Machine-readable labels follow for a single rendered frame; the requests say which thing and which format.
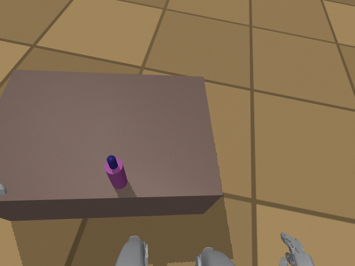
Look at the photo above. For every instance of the bottle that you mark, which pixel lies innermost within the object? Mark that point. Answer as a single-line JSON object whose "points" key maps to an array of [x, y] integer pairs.
{"points": [[115, 171]]}

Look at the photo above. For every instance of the right robot hand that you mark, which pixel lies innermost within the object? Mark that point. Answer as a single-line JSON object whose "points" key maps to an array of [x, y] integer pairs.
{"points": [[297, 257]]}

